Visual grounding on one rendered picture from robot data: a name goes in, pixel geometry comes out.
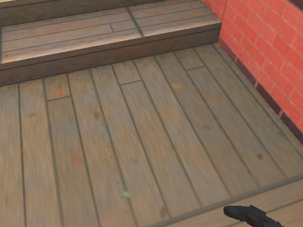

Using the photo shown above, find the right robot hand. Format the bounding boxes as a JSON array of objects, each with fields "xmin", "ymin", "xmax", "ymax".
[{"xmin": 223, "ymin": 205, "xmax": 284, "ymax": 227}]

